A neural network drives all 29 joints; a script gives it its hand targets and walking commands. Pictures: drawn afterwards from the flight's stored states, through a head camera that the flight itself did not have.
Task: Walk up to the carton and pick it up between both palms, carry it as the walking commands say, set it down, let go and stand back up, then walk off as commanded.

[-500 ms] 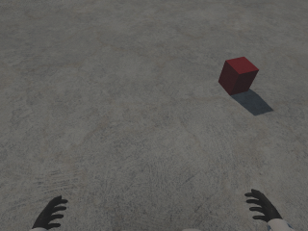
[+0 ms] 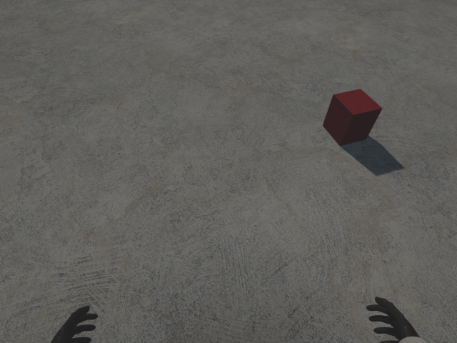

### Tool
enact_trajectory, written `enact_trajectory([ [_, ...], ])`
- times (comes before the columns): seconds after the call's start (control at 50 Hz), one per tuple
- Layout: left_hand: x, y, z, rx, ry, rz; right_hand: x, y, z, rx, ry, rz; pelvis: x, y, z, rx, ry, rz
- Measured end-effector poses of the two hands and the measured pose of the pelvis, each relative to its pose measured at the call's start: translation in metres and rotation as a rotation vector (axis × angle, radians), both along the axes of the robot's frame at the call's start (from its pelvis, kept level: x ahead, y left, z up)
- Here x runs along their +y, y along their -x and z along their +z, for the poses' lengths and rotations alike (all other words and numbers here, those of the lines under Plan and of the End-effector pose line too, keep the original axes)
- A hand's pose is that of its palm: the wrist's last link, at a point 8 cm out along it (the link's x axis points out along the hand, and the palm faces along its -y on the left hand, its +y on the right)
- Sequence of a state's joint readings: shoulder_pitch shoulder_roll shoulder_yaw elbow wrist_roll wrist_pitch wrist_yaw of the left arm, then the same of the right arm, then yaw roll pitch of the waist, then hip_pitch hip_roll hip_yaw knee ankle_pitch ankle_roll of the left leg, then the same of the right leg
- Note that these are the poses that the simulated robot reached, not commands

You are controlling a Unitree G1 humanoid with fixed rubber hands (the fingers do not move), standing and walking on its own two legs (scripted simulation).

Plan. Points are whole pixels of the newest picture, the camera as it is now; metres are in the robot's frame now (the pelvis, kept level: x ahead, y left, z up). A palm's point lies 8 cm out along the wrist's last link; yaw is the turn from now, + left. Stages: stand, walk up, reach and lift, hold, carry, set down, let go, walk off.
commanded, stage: stand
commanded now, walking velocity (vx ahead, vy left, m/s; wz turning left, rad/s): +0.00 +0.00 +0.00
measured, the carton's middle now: (350, 117) +1.42 -0.80 -0.65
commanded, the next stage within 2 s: walk up in 1.34 s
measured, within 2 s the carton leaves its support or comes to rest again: neither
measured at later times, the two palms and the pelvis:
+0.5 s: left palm out of the picture +0.10 +0.31 -0.09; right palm out of the picture +0.10 -0.31 -0.09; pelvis +0.00 +0.00 +0.01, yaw +0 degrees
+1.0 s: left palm out of the picture +0.10 +0.31 -0.09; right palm out of the picture +0.10 -0.31 -0.09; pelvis +0.00 +0.00 +0.01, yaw +0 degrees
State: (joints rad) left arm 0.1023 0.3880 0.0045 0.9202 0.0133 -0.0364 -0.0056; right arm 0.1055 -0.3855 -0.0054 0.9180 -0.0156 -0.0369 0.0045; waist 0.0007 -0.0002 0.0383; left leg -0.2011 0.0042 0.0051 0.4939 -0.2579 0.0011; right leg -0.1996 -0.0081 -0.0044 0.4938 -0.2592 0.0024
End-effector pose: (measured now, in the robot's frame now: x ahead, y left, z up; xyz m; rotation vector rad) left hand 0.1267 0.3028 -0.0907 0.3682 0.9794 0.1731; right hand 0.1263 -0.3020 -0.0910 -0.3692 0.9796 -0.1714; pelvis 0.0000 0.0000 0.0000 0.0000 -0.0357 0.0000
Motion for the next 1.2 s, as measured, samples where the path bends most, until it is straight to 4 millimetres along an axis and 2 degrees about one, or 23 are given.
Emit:
enact_trajectory([
  [0.5,0.008,0.026,-0.003,0.106,-0.009,0.042,-0.007,0.023,-0.002,0.101,0.007,-0.047,0.001,0.002,0.008,-0.005,0.000,0.001],
  [1.2,0.010,0.021,-0.002,0.126,-0.015,0.053,-0.009,0.019,-0.002,0.125,0.013,-0.060,0.001,-0.006,0.010,0.000,0.000,0.002],
])
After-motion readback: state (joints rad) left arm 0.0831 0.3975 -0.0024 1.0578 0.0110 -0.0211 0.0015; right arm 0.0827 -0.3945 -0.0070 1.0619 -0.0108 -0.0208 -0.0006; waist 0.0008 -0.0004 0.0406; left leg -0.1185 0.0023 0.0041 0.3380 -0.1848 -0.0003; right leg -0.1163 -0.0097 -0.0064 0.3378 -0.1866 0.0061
